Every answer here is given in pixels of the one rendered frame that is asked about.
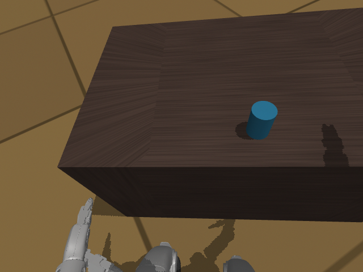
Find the can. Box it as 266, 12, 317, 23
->
246, 101, 278, 139

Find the left robot arm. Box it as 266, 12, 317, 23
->
56, 260, 86, 272

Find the left robot hand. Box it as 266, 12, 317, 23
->
62, 198, 123, 272

